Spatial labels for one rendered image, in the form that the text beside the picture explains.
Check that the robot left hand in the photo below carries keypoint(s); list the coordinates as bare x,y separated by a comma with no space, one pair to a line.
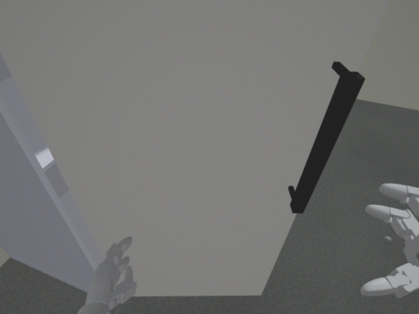
107,275

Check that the fridge door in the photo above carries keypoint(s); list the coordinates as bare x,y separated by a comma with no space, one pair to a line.
182,123

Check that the handle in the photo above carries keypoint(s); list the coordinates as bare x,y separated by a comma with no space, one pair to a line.
344,96

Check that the robot right hand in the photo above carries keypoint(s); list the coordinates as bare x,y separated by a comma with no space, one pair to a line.
404,279

